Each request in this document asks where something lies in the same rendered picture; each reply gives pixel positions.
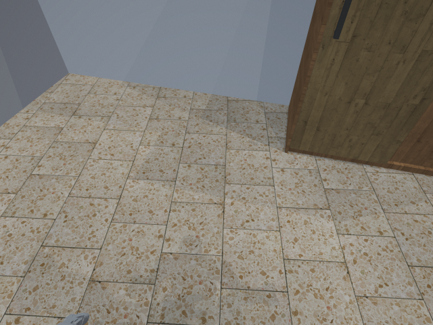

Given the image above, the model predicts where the handle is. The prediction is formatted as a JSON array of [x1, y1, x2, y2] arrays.
[[333, 0, 352, 39]]

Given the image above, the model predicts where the wardrobe door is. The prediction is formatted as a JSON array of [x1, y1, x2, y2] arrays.
[[390, 100, 433, 168], [290, 0, 433, 165]]

